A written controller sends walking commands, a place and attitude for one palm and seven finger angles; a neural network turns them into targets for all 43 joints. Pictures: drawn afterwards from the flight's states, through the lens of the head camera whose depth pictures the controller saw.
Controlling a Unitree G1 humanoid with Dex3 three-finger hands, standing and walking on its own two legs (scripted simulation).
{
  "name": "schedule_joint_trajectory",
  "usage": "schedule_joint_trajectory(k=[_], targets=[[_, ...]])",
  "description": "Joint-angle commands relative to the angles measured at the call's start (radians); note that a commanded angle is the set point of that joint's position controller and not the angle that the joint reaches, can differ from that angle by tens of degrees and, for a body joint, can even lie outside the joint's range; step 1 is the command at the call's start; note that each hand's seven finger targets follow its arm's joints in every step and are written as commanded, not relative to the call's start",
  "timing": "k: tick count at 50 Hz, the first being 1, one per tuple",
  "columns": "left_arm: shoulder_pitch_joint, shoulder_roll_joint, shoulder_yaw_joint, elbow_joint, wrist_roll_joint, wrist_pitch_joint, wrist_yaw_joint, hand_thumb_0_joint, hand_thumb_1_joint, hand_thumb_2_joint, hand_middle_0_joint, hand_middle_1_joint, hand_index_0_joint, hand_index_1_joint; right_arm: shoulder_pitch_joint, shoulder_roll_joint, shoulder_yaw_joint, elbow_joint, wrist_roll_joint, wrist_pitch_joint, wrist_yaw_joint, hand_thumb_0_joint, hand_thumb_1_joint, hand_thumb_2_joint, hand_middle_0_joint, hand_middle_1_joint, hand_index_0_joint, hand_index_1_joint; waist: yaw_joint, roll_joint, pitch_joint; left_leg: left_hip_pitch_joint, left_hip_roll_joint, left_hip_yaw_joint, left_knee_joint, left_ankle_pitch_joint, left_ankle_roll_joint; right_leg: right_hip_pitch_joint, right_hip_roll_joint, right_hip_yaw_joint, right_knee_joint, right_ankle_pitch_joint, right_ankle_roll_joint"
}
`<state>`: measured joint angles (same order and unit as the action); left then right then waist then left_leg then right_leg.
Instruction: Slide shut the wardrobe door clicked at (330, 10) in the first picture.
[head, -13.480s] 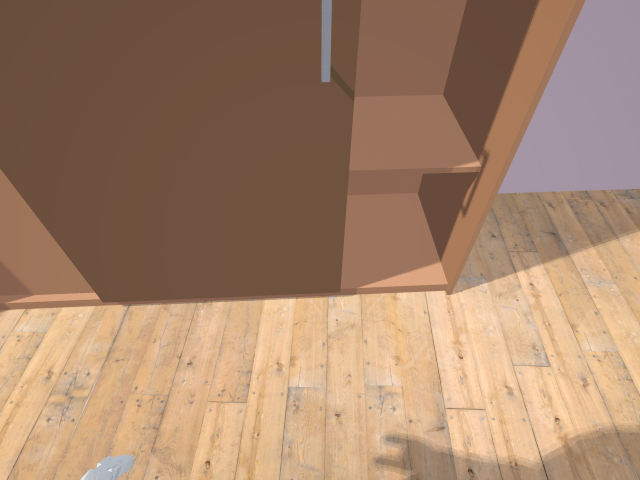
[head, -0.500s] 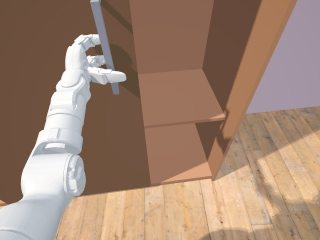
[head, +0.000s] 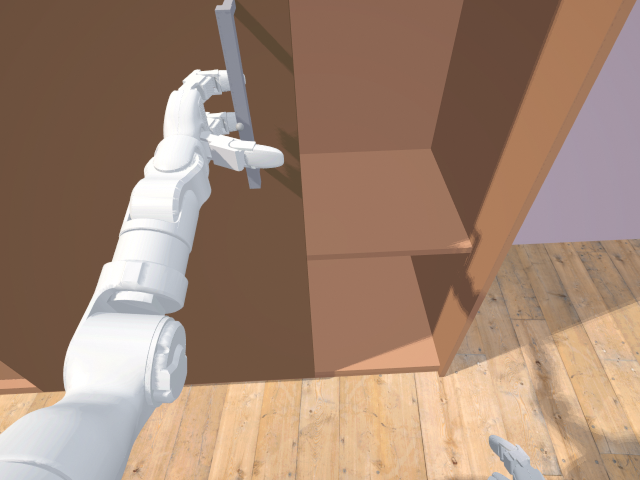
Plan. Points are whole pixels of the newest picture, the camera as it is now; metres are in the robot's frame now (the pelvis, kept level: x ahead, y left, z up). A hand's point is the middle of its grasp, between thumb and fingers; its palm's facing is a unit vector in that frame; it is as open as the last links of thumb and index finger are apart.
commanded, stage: slide the fingers in behind the handle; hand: left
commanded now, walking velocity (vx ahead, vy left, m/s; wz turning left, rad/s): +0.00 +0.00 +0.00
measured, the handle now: (243, 104) +0.53 +0.12 +0.23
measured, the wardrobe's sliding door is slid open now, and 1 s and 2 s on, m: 0.41 0.41 0.41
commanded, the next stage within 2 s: grip the handle and tug to test in 1.04 s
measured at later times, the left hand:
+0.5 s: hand (259, 125) +0.47 +0.09 +0.23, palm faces +0.08 -1.00 +0.02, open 14.0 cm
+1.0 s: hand (257, 125) +0.47 +0.09 +0.23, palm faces +0.08 -1.00 +0.01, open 14.0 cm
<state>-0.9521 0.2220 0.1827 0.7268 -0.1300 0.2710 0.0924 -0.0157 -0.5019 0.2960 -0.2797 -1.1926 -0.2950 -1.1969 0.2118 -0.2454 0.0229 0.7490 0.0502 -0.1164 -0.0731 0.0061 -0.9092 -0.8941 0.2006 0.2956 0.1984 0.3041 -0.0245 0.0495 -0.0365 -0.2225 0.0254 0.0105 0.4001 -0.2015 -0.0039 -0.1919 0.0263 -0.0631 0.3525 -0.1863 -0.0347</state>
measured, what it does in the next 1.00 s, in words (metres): stands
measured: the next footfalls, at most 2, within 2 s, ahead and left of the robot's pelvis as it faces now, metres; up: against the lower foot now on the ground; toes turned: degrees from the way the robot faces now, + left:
none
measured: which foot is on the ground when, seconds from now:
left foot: down 0.00-1.00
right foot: down 0.00-1.00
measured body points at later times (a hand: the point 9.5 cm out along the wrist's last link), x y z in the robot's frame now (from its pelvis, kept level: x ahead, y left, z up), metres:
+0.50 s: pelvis +0.00 +0.00 +0.00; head +0.00 -0.01 +0.45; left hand +0.46 +0.14 +0.23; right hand +0.08 -0.26 -0.12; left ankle +0.00 +0.12 -0.75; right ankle +0.00 -0.10 -0.75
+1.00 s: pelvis +0.00 +0.01 +0.00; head +0.00 -0.01 +0.45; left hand +0.46 +0.15 +0.23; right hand +0.10 -0.25 -0.12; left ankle +0.00 +0.12 -0.75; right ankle +0.00 -0.10 -0.75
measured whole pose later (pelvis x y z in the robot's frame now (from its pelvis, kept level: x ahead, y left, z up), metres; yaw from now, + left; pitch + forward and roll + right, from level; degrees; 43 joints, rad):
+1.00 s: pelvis +0.00 +0.01 +0.00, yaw -1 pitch +1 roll -1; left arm -0.97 0.19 0.19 0.75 -0.12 0.26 0.14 -0.02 -0.50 0.30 -0.29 -1.19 -0.29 -1.20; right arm 0.26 -0.23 0.02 0.77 0.04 -0.10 -0.07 0.01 -0.91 -0.89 0.20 0.30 0.20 0.30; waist -0.04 0.04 -0.04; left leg -0.22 0.02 0.03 0.39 -0.20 0.00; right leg -0.20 0.03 -0.04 0.35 -0.18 -0.03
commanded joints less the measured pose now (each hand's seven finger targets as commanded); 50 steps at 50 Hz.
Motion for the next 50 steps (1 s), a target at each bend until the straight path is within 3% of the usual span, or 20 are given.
schedule_joint_trajectory(k=[1,3,6,10,11,18,19,21,22,26,29,32,34,36,40,41,44,46,47,50], targets=[[-0.575,0.172,0.030,-0.159,-0.015,-0.075,-0.018,0.000,-0.500,0.300,-0.300,-1.200,-0.300,-1.200,-0.008,-0.128,-0.039,-0.086,0.002,-0.027,-0.011,0.000,-0.900,-0.900,0.200,0.300,0.200,0.300,-0.031,-0.100,-0.311,0.141,-0.040,-0.001,-0.009,0.213,0.041,0.075,0.004,0.050,-0.031,0.256,0.017],[-0.607,0.208,0.062,-0.148,-0.014,-0.080,-0.015,0.000,-0.500,0.300,-0.300,-1.200,-0.300,-1.200,0.002,-0.127,-0.037,-0.083,-0.003,-0.025,-0.012,0.000,-0.900,-0.900,0.200,0.300,0.200,0.300,-0.033,-0.109,-0.320,0.125,-0.042,0.000,-0.010,0.216,0.043,0.090,-0.001,0.053,-0.027,0.274,0.019],[-0.555,0.246,0.100,-0.176,0.000,-0.102,-0.001,0.000,-0.500,0.300,-0.300,-1.200,-0.300,-1.200,0.002,-0.124,-0.039,-0.097,-0.007,-0.022,-0.008,0.000,-0.900,-0.900,0.200,0.300,0.200,0.300,-0.001,-0.090,-0.365,0.127,-0.043,0.007,-0.009,0.263,0.042,0.136,-0.001,0.053,-0.015,0.321,0.015],[-0.533,0.203,0.067,-0.171,0.010,-0.112,-0.001,0.000,-0.500,0.300,-0.300,-1.200,-0.300,-1.200,0.014,-0.119,-0.043,-0.102,-0.003,-0.019,-0.003,0.000,-0.900,-0.900,0.200,0.300,0.200,0.300,-0.018,-0.106,-0.325,0.113,-0.037,0.018,-0.010,0.249,0.043,0.123,0.000,0.053,-0.018,0.331,0.019],[-0.519,0.217,0.074,-0.170,0.015,-0.111,-0.001,0.000,-0.500,0.300,-0.300,-1.200,-0.300,-1.200,0.019,-0.125,-0.045,-0.102,-0.004,-0.018,-0.002,0.000,-0.900,-0.900,0.200,0.300,0.200,0.300,-0.010,-0.113,-0.323,0.111,-0.039,0.014,-0.014,0.254,0.043,0.131,0.003,0.051,-0.020,0.329,0.017],[-0.546,0.127,0.012,-0.267,-0.006,-0.085,-0.004,0.000,-0.500,0.300,-0.300,-1.200,-0.300,-1.200,0.013,-0.119,-0.052,-0.103,0.004,-0.026,0.000,0.000,-0.900,-0.900,0.200,0.300,0.200,0.300,-0.024,-0.061,-0.328,0.161,-0.034,0.011,-0.012,0.276,0.041,0.102,0.015,0.044,-0.026,0.319,0.011],[-0.548,0.125,0.016,-0.272,-0.009,-0.080,0.001,0.000,-0.500,0.300,-0.300,-1.200,-0.300,-1.200,0.011,-0.119,-0.052,-0.101,0.002,-0.030,0.000,0.000,-0.900,-0.900,0.200,0.300,0.200,0.300,-0.024,-0.065,-0.328,0.160,-0.035,0.012,-0.012,0.266,0.041,0.096,0.015,0.046,-0.031,0.310,0.013],[-0.540,0.186,0.063,-0.259,-0.007,-0.074,0.017,0.000,-0.500,0.300,-0.300,-1.200,-0.300,-1.200,0.013,-0.127,-0.052,-0.090,-0.003,-0.024,-0.003,0.000,-0.900,-0.900,0.200,0.300,0.200,0.300,-0.012,-0.091,-0.325,0.139,-0.035,0.013,-0.019,0.246,0.041,0.113,0.014,0.047,-0.035,0.286,0.015],[-0.555,0.164,0.052,-0.260,-0.007,-0.073,0.024,0.000,-0.500,0.300,-0.300,-1.200,-0.300,-1.200,0.010,-0.122,-0.048,-0.092,-0.004,-0.026,-0.002,0.000,-0.900,-0.900,0.200,0.300,0.200,0.300,-0.018,-0.091,-0.316,0.131,-0.036,0.010,-0.026,0.237,0.041,0.109,0.012,0.046,-0.034,0.277,0.016],[-0.526,0.192,0.069,-0.248,0.013,-0.071,0.039,0.000,-0.500,0.300,-0.300,-1.200,-0.300,-1.200,0.011,-0.124,-0.049,-0.088,-0.011,-0.022,-0.002,0.000,-0.900,-0.900,0.200,0.300,0.200,0.300,-0.007,-0.092,-0.332,0.131,-0.036,0.017,-0.026,0.247,0.041,0.125,0.010,0.048,-0.033,0.285,0.015],[-0.543,0.149,0.036,-0.258,0.013,-0.071,0.034,0.000,-0.500,0.300,-0.300,-1.200,-0.300,-1.200,0.004,-0.118,-0.047,-0.095,-0.008,-0.023,-0.001,0.000,-0.900,-0.900,0.200,0.300,0.200,0.300,-0.022,-0.085,-0.319,0.142,-0.035,0.021,-0.021,0.252,0.042,0.109,0.009,0.050,-0.032,0.304,0.016],[-0.510,0.144,0.034,-0.239,0.005,-0.060,0.025,0.000,-0.500,0.300,-0.300,-1.200,-0.300,-1.200,-0.004,-0.118,-0.046,-0.098,-0.004,-0.017,-0.002,0.000,-0.900,-0.900,0.200,0.300,0.200,0.300,-0.014,-0.075,-0.309,0.138,-0.034,0.019,-0.025,0.244,0.040,0.108,0.009,0.049,-0.036,0.290,0.014],[-0.543,0.127,0.019,-0.223,0.002,-0.053,0.021,0.000,-0.500,0.300,-0.300,-1.200,-0.300,-1.200,-0.005,-0.117,-0.044,-0.093,-0.003,-0.017,-0.004,0.000,-0.900,-0.900,0.200,0.300,0.200,0.300,-0.030,-0.080,-0.286,0.138,-0.033,0.015,-0.025,0.216,0.039,0.081,0.010,0.047,-0.041,0.259,0.015],[-0.518,0.139,0.030,-0.224,0.003,-0.055,0.024,0.000,-0.500,0.300,-0.300,-1.200,-0.300,-1.200,-0.011,-0.119,-0.046,-0.096,-0.005,-0.017,-0.005,0.000,-0.900,-0.900,0.200,0.300,0.200,0.300,-0.015,-0.077,-0.297,0.144,-0.032,0.015,-0.026,0.221,0.039,0.088,0.009,0.048,-0.041,0.250,0.014],[-0.569,0.124,0.022,-0.192,0.003,-0.057,0.030,0.000,-0.500,0.300,-0.300,-1.200,-0.300,-1.200,-0.001,-0.117,-0.041,-0.088,-0.006,-0.018,-0.005,0.000,-0.900,-0.900,0.200,0.300,0.200,0.300,-0.035,-0.087,-0.275,0.135,-0.032,0.009,-0.022,0.208,0.038,0.060,0.008,0.046,-0.041,0.240,0.016],[-0.551,0.155,0.040,-0.182,0.009,-0.060,0.034,0.000,-0.500,0.300,-0.300,-1.200,-0.300,-1.200,0.002,-0.121,-0.043,-0.086,-0.007,-0.013,-0.007,0.000,-0.900,-0.900,0.200,0.300,0.200,0.300,-0.022,-0.083,-0.285,0.132,-0.031,0.008,-0.027,0.205,0.035,0.073,0.008,0.046,-0.041,0.223,0.013],[-0.584,0.134,0.028,-0.176,0.010,-0.069,0.038,0.000,-0.500,0.300,-0.300,-1.200,-0.300,-1.200,0.008,-0.117,-0.042,-0.085,-0.008,-0.017,-0.007,0.000,-0.900,-0.900,0.200,0.300,0.200,0.300,-0.036,-0.088,-0.293,0.137,-0.030,0.007,-0.020,0.218,0.036,0.065,0.008,0.045,-0.034,0.243,0.014],[-0.588,0.141,0.030,-0.214,0.010,-0.086,0.039,0.000,-0.500,0.300,-0.300,-1.200,-0.300,-1.200,0.009,-0.119,-0.046,-0.089,-0.010,-0.020,-0.005,0.000,-0.900,-0.900,0.200,0.300,0.200,0.300,-0.023,-0.089,-0.338,0.154,-0.031,0.006,-0.019,0.244,0.033,0.090,0.010,0.043,-0.028,0.262,0.012],[-0.597,0.118,0.011,-0.231,0.007,-0.093,0.037,0.000,-0.500,0.300,-0.300,-1.200,-0.300,-1.200,0.003,-0.113,-0.044,-0.095,-0.008,-0.023,-0.004,0.000,-0.900,-0.900,0.200,0.300,0.200,0.300,-0.026,-0.055,-0.350,0.164,-0.032,0.006,-0.016,0.257,0.034,0.090,0.009,0.047,-0.023,0.278,0.010],[-0.586,0.084,-0.011,-0.260,0.007,-0.106,0.038,0.000,-0.500,0.300,-0.300,-1.200,-0.300,-1.200,0.005,-0.108,-0.047,-0.095,-0.007,-0.031,0.001,0.000,-0.900,-0.900,0.200,0.300,0.200,0.300,-0.025,-0.054,-0.366,0.187,-0.030,0.005,-0.007,0.302,0.030,0.092,0.015,0.042,-0.014,0.318,0.008]])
